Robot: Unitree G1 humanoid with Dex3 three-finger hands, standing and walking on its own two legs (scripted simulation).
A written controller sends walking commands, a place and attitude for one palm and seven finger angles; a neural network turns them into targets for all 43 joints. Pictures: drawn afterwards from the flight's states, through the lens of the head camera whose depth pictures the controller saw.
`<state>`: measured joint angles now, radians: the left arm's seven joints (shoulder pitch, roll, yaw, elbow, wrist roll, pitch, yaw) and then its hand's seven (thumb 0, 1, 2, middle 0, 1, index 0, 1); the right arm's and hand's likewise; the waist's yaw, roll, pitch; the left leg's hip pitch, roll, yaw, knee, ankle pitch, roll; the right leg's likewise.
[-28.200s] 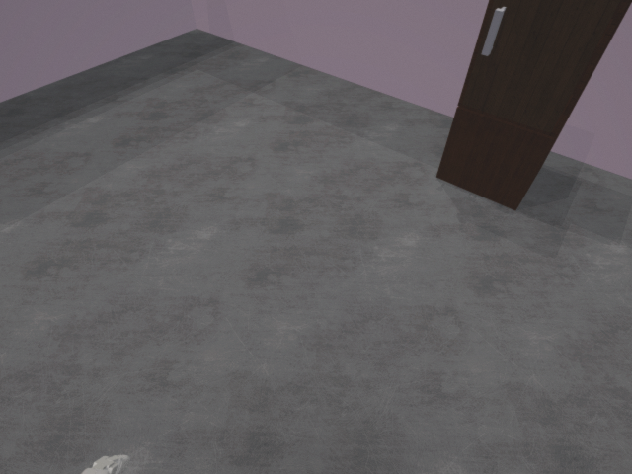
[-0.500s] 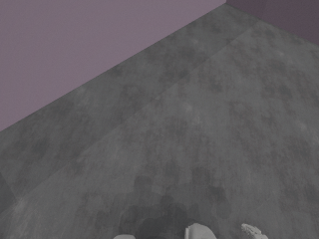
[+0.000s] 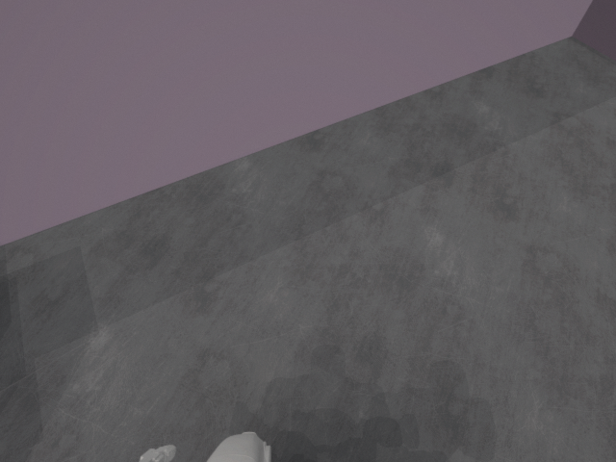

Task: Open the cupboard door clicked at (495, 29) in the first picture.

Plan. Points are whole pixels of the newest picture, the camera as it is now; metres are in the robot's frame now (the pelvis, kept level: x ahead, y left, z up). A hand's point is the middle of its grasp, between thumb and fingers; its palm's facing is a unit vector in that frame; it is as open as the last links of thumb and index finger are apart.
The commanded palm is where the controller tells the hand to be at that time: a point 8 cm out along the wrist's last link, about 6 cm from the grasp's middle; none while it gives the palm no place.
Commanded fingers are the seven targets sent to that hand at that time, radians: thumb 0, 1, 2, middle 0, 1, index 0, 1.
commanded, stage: turn to face it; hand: left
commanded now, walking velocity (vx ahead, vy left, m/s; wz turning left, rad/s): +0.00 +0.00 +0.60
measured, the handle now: out of the picture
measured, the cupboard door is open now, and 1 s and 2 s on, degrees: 49 49 49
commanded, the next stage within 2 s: none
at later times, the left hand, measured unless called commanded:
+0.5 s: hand out of the picture +0.10 +0.22 -0.15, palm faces +0.26 -0.93 -0.27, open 7.4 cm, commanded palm none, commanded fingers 0.00 0.90 0.90 -0.20 -0.30 -0.20 -0.30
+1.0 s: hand out of the picture -0.06 +0.19 -0.19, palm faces +0.59 -0.76 -0.25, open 7.4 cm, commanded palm none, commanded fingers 0.00 0.90 0.90 -0.20 -0.30 -0.20 -0.30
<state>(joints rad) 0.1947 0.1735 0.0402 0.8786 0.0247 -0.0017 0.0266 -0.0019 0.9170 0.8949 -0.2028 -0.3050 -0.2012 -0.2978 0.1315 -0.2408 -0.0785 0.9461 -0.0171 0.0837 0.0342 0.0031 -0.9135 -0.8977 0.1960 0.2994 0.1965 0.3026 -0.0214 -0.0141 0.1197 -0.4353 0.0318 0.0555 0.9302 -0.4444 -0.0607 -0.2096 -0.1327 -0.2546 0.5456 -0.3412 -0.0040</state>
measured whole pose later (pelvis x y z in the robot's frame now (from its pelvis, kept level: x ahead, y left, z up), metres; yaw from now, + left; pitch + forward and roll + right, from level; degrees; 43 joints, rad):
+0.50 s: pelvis +0.02 -0.01 +0.00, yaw +15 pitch +2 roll +0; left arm 0.10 0.23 0.06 0.86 0.01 0.04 0.01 0.00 0.91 0.90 -0.20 -0.30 -0.19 -0.30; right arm 0.19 -0.22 -0.06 0.93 -0.03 0.04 0.01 0.00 -0.91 -0.90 0.20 0.30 0.20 0.30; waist -0.03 0.02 0.09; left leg -0.30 -0.02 -0.09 0.53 -0.26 0.00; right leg -0.38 -0.04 -0.01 0.74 -0.39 0.08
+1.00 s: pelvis +0.03 -0.01 -0.02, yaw +36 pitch +1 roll +1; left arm 0.25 0.26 0.08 0.93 0.02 0.04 0.02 0.00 0.91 0.90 -0.20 -0.30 -0.20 -0.30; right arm 0.07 -0.23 -0.07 0.89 -0.02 0.04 0.03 0.00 -0.91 -0.90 0.20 0.30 0.20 0.30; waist 0.01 -0.07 0.12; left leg -0.33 -0.01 0.08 0.66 -0.33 0.05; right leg -0.33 -0.18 -0.20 0.89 -0.55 0.06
